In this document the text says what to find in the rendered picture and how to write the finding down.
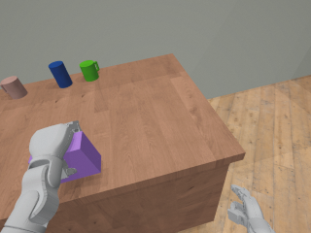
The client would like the robot right hand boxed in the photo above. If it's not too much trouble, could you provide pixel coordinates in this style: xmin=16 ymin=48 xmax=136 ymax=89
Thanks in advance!
xmin=227 ymin=184 xmax=264 ymax=228

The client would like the sponge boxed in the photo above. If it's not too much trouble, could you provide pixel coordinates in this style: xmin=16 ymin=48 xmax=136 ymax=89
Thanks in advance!
xmin=28 ymin=131 xmax=101 ymax=183

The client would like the robot right forearm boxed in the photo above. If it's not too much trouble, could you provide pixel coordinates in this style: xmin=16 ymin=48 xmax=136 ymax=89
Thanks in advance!
xmin=247 ymin=217 xmax=276 ymax=233

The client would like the robot left hand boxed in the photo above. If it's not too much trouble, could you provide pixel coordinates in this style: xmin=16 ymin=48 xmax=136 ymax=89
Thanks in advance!
xmin=29 ymin=120 xmax=83 ymax=180

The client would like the robot left forearm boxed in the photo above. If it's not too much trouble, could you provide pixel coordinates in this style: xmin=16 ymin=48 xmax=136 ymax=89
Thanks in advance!
xmin=0 ymin=155 xmax=63 ymax=233

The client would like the table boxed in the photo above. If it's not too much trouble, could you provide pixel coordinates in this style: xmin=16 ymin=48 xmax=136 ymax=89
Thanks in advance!
xmin=0 ymin=53 xmax=246 ymax=233

